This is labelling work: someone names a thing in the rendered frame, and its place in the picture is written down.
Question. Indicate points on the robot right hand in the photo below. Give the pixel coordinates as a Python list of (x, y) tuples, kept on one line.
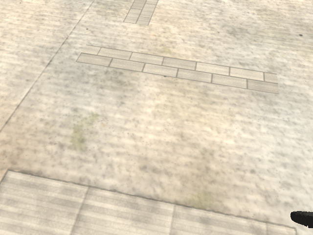
[(303, 217)]

